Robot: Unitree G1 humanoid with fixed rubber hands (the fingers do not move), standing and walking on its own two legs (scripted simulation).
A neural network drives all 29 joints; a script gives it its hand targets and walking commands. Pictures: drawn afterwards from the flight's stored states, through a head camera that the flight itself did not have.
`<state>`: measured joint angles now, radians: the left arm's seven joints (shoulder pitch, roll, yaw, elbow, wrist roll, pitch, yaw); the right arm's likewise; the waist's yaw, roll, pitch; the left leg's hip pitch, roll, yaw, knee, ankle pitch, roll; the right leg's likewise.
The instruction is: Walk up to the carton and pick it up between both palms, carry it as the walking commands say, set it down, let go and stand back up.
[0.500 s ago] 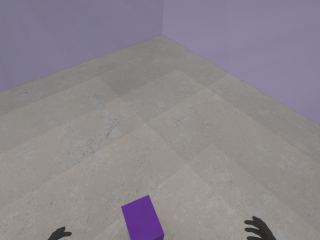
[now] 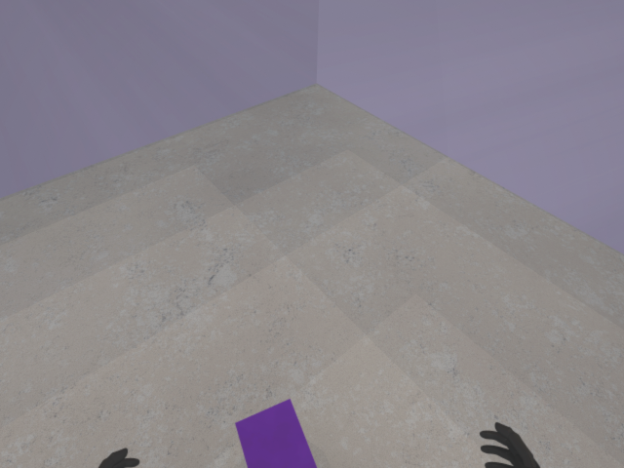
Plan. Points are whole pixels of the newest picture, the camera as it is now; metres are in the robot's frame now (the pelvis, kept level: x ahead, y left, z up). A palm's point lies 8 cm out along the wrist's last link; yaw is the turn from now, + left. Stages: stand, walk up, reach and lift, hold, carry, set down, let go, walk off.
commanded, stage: stand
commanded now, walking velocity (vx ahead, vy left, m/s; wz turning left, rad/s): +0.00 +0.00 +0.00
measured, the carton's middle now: (278, 462) +0.28 +0.09 -0.63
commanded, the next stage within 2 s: none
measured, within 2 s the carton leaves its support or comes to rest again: neither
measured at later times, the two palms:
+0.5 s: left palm out of the picture +0.05 +0.28 -0.10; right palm out of the picture +0.10 -0.27 -0.09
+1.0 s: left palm out of the picture +0.03 +0.29 -0.10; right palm out of the picture +0.07 -0.28 -0.09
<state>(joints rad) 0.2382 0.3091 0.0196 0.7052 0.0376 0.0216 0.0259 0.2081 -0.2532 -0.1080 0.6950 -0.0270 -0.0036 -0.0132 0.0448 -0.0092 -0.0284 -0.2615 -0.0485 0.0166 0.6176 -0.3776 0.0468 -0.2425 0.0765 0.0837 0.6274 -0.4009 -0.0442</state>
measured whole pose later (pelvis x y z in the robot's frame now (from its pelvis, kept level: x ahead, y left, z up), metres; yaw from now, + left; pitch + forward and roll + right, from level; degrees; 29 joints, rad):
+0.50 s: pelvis -0.03 +0.00 +0.00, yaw +0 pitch -1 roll +0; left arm 0.24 0.31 0.02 0.83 0.04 -0.01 0.01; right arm 0.21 -0.27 -0.11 0.79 -0.03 -0.03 -0.01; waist 0.04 -0.01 -0.04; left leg -0.26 -0.05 0.02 0.61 -0.33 0.05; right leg -0.24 0.08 0.08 0.63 -0.36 -0.04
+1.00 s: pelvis -0.04 +0.00 +0.00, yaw +0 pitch -2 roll +0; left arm 0.23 0.32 0.00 0.91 0.04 -0.02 0.02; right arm 0.21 -0.27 -0.11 0.84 -0.03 -0.03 -0.01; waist 0.04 -0.01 -0.04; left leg -0.26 -0.05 0.02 0.59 -0.30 0.05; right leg -0.24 0.08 0.08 0.60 -0.33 -0.04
